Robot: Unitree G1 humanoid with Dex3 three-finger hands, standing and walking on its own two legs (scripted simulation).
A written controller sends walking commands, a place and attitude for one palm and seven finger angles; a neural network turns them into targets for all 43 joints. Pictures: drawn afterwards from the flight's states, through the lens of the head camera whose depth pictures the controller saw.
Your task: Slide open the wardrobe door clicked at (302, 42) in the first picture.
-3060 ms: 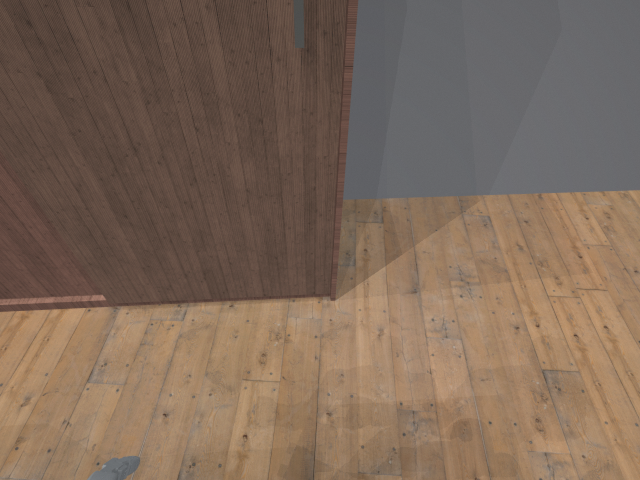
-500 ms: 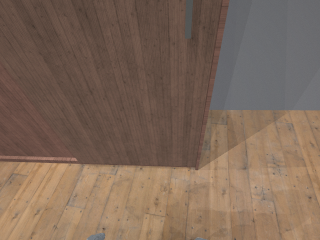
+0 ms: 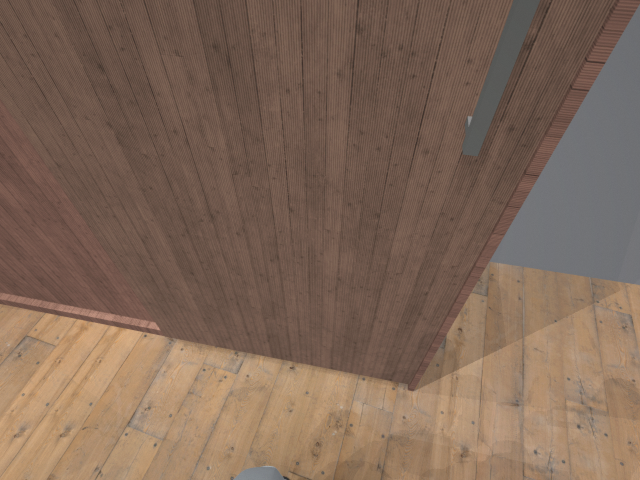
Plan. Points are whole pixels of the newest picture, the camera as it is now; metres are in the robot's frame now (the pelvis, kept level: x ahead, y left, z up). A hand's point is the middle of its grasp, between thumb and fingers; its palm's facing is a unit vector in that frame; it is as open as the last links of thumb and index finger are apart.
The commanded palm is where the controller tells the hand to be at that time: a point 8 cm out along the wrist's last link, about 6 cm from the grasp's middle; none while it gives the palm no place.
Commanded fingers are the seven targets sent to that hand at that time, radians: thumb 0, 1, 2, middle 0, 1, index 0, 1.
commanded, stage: come to a stop and stand still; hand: right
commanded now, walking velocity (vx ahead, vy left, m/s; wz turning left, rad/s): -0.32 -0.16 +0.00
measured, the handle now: (497, 64) +0.48 -0.12 +0.28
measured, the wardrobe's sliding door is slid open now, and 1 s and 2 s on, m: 0.00 0.00 0.00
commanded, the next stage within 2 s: look again from close up in 1.40 s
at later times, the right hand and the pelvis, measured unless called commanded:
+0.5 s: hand out of the picture -0.01 -0.25 -0.19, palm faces +0.12 +0.97 -0.20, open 7.4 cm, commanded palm none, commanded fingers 0.00 -0.90 -0.90 0.20 0.30 0.20 0.30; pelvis -0.06 -0.05 -0.01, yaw -2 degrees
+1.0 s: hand out of the picture -0.14 -0.24 -0.16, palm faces +0.04 +0.98 -0.19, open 7.4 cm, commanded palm none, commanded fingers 0.00 -0.90 -0.90 0.20 0.30 0.20 0.30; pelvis -0.11 -0.08 +0.01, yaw -1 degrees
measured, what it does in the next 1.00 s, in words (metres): walks backwards: right foot, then left foot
